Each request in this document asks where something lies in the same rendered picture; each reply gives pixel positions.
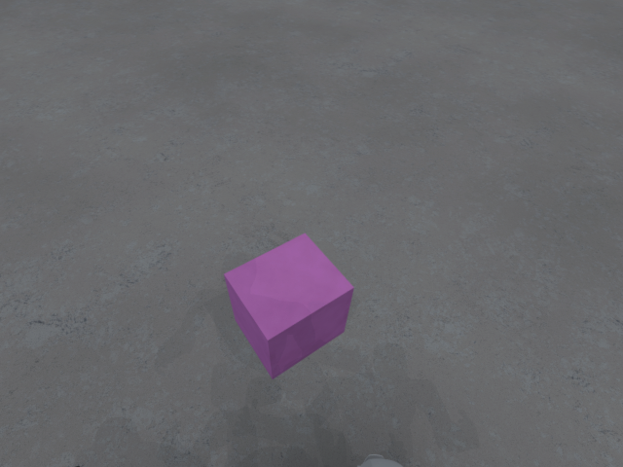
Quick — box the carton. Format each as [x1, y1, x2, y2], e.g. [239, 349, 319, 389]
[224, 233, 354, 379]

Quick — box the right robot shin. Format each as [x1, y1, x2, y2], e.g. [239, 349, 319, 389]
[363, 454, 384, 463]

